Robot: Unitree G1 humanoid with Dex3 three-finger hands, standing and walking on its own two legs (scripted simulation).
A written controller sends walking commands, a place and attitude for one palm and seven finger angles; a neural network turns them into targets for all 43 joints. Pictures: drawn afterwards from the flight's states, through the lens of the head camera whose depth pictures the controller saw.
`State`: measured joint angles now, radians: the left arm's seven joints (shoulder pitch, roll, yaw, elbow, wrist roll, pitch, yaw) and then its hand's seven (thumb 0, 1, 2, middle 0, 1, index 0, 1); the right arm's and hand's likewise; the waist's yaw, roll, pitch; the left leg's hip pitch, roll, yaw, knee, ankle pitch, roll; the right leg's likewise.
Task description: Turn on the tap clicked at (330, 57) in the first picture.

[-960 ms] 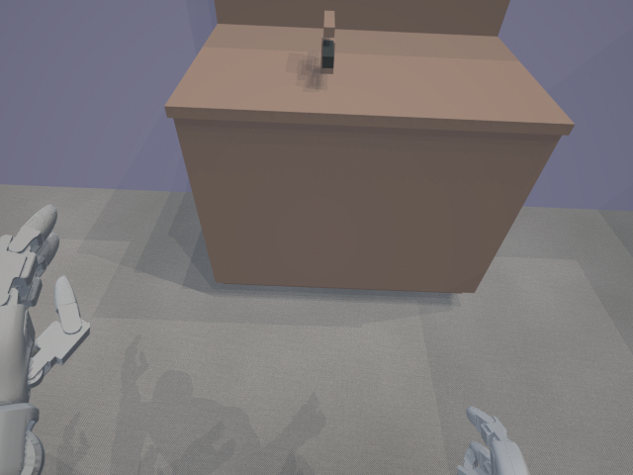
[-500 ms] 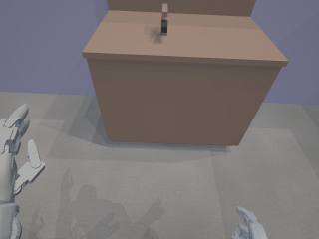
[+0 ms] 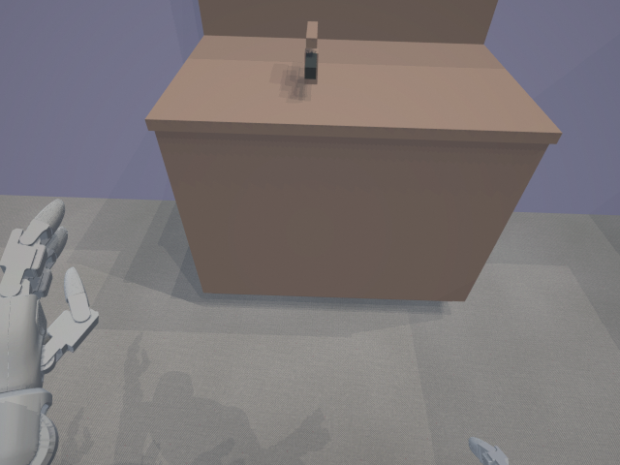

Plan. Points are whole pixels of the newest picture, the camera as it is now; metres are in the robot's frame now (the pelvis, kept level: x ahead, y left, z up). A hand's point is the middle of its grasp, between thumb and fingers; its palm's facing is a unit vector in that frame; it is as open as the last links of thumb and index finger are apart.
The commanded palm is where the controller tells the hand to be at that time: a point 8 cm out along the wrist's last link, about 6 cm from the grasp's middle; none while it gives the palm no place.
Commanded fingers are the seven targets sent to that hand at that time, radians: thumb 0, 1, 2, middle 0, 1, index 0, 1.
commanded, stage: walk to a spot facing it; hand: left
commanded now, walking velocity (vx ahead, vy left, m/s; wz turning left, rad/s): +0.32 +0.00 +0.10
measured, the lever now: (310, 71) +0.96 +0.06 +0.11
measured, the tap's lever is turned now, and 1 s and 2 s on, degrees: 0 0 0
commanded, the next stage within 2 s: turn to face it in 0.20 s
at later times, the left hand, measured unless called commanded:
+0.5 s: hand (159, 197) +0.37 +0.21 +0.18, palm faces +0.30 -0.84 -0.45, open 7.4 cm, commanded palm +0.32 +0.26 +0.19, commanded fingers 0.00 0.90 0.90 -0.20 -0.30 -0.20 -0.30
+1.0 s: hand (242, 172) +0.42 +0.12 +0.20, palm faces +0.20 -0.87 -0.44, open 7.4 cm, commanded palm +0.38 +0.17 +0.19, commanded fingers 0.00 0.90 0.90 -0.20 -0.30 -0.20 -0.30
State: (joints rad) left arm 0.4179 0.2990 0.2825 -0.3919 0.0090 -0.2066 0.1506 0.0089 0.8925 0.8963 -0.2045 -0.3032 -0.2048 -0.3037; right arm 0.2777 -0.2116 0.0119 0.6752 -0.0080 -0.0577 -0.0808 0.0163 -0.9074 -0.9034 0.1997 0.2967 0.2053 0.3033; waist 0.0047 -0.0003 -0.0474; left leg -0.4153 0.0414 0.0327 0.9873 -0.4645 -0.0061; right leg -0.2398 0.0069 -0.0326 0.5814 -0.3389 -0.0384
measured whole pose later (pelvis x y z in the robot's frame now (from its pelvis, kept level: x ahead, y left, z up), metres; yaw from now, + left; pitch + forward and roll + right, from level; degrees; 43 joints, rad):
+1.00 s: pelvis +0.15 -0.06 +0.00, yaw -16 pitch +0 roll +3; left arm 0.52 0.40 0.40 -0.50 -0.04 -0.23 0.16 0.01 0.89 0.90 -0.21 -0.30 -0.21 -0.30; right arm 0.23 -0.25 -0.03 0.60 0.01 -0.02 -0.06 0.02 -0.91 -0.90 0.19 0.30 0.20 0.30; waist -0.01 -0.03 -0.02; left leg -0.34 0.03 0.05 0.72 -0.43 -0.01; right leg -0.34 0.08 -0.06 0.45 -0.12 -0.14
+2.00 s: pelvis +0.26 -0.16 +0.00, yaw -19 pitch -1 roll +1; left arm 0.41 0.35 0.34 -0.47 -0.01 -0.21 0.16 0.01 0.89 0.90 -0.20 -0.30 -0.20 -0.30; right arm 0.20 -0.14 0.00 0.62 0.00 -0.10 -0.06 0.02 -0.91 -0.90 0.19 0.30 0.20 0.30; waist -0.01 -0.01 0.03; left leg -0.26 0.06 0.13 0.55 -0.26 0.01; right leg -0.41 -0.07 -0.07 0.97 -0.47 0.01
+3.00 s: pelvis +0.40 -0.25 +0.00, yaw -18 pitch -2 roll +1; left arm 0.44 0.33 0.33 -0.48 -0.03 -0.16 0.16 0.01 0.89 0.90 -0.21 -0.30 -0.21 -0.30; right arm 0.19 -0.18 0.03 0.63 0.00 -0.08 -0.05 0.02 -0.91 -0.90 0.20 0.30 0.21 0.30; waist 0.03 0.04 0.05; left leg -0.34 0.04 0.04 0.80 -0.42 -0.04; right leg -0.30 0.01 -0.11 0.53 -0.22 -0.08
